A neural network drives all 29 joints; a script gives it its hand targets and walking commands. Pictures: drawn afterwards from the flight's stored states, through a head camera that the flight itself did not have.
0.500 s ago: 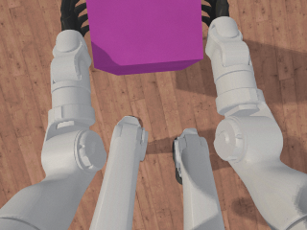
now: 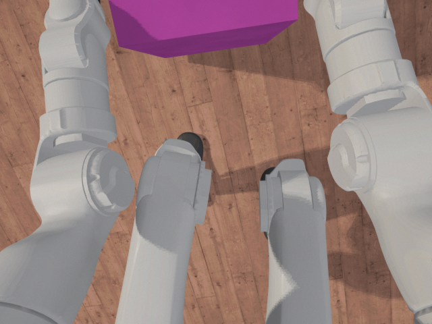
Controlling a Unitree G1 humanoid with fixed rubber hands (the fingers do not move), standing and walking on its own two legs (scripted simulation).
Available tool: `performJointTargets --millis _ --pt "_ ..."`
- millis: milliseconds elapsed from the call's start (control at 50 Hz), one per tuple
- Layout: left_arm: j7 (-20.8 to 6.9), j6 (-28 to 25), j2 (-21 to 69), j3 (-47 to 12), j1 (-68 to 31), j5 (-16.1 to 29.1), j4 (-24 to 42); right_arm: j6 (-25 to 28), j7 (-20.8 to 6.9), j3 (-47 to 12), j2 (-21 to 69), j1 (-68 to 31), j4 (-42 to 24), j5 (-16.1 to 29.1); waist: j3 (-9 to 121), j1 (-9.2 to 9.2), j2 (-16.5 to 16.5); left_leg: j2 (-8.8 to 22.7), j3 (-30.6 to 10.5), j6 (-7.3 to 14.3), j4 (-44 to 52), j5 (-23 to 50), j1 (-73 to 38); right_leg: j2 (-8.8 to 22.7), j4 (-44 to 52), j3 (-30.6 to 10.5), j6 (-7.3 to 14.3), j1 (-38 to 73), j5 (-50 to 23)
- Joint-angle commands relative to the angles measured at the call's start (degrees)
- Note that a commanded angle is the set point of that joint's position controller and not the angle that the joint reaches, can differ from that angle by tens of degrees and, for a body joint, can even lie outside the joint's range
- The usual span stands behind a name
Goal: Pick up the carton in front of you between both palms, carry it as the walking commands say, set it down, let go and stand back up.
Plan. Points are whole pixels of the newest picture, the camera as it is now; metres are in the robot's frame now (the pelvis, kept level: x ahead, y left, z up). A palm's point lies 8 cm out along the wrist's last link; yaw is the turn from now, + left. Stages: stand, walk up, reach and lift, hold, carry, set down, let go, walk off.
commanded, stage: set down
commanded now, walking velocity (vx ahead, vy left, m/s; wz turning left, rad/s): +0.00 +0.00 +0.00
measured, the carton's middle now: out of the picture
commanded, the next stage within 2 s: none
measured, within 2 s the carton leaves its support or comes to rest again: rests again in 0.34 s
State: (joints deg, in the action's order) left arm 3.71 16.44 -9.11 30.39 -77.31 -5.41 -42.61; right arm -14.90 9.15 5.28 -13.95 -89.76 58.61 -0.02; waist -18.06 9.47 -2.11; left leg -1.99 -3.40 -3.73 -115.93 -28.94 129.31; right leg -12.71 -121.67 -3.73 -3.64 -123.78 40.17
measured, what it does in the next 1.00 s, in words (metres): stands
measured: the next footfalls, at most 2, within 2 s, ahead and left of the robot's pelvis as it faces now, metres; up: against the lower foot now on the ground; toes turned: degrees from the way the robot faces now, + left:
none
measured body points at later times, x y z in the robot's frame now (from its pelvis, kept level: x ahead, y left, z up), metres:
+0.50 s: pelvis -0.01 -0.01 -0.02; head +0.37 +0.02 +0.21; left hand +0.50 +0.27 -0.20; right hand +0.59 -0.03 -0.20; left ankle +0.12 +0.13 -0.37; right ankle +0.07 -0.11 -0.37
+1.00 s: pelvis -0.01 -0.01 -0.03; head +0.37 +0.01 +0.19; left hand +0.50 +0.27 -0.21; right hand +0.59 -0.03 -0.21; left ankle +0.12 +0.13 -0.37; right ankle +0.07 -0.11 -0.37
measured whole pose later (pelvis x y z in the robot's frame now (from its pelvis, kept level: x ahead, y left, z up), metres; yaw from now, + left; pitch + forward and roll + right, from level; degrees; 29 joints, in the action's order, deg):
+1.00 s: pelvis -0.01 -0.01 -0.03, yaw +1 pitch +36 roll +3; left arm -4.5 11.4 -14.6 35.5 -83.9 -8.9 -56.3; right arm -10.9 1.9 8.2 -15.2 -95.7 65.6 -5.1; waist -26.7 9.6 -1.8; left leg 0.5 -1.9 -4.1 -121.4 -29.5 127.5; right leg -9.7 -128.4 -1.5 -0.3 -124.3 39.5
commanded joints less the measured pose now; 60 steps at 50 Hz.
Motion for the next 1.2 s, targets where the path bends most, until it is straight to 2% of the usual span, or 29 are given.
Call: performJointTargets --millis 0,180,260,360,480,640,800,920,960,1000,1040,1060,1080,1120,1180 --pt "-15.81 -2.01 41.01 -24.07 -37.97 7.32 3.69 3.38 -12.79 -16.66 53.49 -30.33 -9.52 6.45 76.32 7.95 -10.02 -2.71 8.42 1.45 2.7 33.48 -47.82 1.71 9.95 6.4 1.81 24.55 -26.9" --pt "-17.17 -2.65 37.54 -19.73 -36.78 5.07 0.21 3.8 -12.84 -14.82 52.1 -28.61 -5.64 5.48 67.15 8.88 -11.57 -1.75 8.78 2.12 1.75 26.41 -36.29 2.14 9.87 4.73 2.11 23.21 -25.7" --pt "-17.01 -3.37 35.72 -19.02 -37.66 4.92 -0.25 4.43 -12.71 -14.53 49.81 -29.93 -5.17 6.02 63.99 8.99 -10.49 -1.37 8.75 2.36 1.33 25.02 -35.1 2.13 9.64 4.15 2.35 22.09 -24.1" --pt "-16.84 -3.97 34.3 -18.34 -37.92 5.18 -1.66 5.12 -12.85 -13.61 46.24 -30.46 -3.69 6.02 60.09 8.17 -9.84 -1.12 8.22 2.63 0.74 23.57 -34.34 2.3 8.87 3.92 2.85 20.88 -22.06" --pt "-16.8 -4.24 33.13 -16.96 -37.12 4.6 -4.39 4.87 -13.78 -10.75 43.19 -27.99 0.17 3.87 53.12 6.72 -8.75 -1.21 7.36 2.9 0.5 20.95 -33.28 2.61 8.25 4.13 3.51 16.67 -18.26" --pt "-16.44 -4.07 30.32 -13.16 -33.81 2.28 -8.25 4.29 -14.88 -7.16 38.57 -25.28 3.68 0.53 44.08 4.85 -9.28 -1.31 6.43 3.31 0.44 15.79 -29.24 3.27 8.08 3.93 4.08 13.43 -13.74" --pt "-16.16 -3.79 26.09 -8.79 -29.54 -0.3 -11.46 3.57 -15.17 -4.48 33.44 -22.99 6.09 -2.13 37.44 4.3 -8.68 -1.15 6.24 3.66 -0.08 12.03 -26.03 3.86 8.16 2.83 4.51 12.93 -11.37" --pt "-15.63 -4.47 23.3 -5.86 -27.25 -1.47 -13.36 3.58 -14.62 -4.03 30.5 -22.19 6.0 -3.27 37.28 4.35 -8.9 -0.86 6.73 3.3 -1.01 12.19 -24.68 4.38 7.9 2.26 3.85 15.67 -13.41" --pt "-14.8 -5.1 20.22 -4.09 -25.65 -1.94 -14.33 3.9 -13.89 -3.99 26.92 -22.0 5.39 -3.5 38.17 4.77 -8.9 -0.58 7.12 2.88 -1.32 12.79 -25.07 4.76 7.72 2.1 3.19 17.43 -14.46" --pt "-12.29 -6.63 10.62 -0.34 -21.55 -2.52 -15.4 4.65 -11.82 -3.2 16.86 -20.67 4.24 -3.71 40.01 5.28 -8.64 0.01 7.68 2.2 -1.54 14.21 -26.45 5.46 7.6 2.08 2.27 19.84 -16.07" --pt "-7.21 -9.7 -7.95 4.13 -16.39 -2.22 -16.51 5.75 -7.48 -2.49 -1.56 -18.63 2.53 -3.02 43.2 5.99 -7.85 1.22 8.03 1.64 -1.72 16.39 -28.02 6.53 7.27 1.65 1.21 22.88 -18.77" --pt "-4.55 -11.48 -14.76 4.14 -16.44 -0.79 -16.66 6.24 -5.43 -3.62 -8.07 -19.8 1.6 -1.43 45.69 6.67 -7.42 1.77 8.02 1.63 -1.73 18.1 -29.36 7.01 6.77 1.04 0.83 24.53 -20.52" --pt "-2.72 -12.78 -18.11 3.31 -17.89 0.83 -16.96 6.42 -4.14 -4.94 -10.65 -21.87 1.08 0.37 48.28 7.22 -7.37 2.0 7.98 1.73 -1.6 20.06 -30.45 7.41 6.22 0.53 0.57 26.03 -22.22" --pt "-0.77 -14.41 -21.46 1.52 -20.1 3.94 -17.17 6.73 -3.26 -7.94 -12.7 -25.08 0.36 4.38 52.51 8.43 -8.41 2.24 7.7 2.19 -1.67 23.37 -31.9 8.22 5.12 0.09 0.2 27.58 -24.64" --pt "-0.14 -15.57 -22.37 -2.36 -21.63 8.53 -17.21 7.5 -3.62 -12.01 -12.72 -27.44 -1.11 9.47 57.37 9.59 -9.62 2.78 6.99 2.77 -1.8 28.17 -35.13 9.06 4.01 0.61 -0.09 27.62 -27.0"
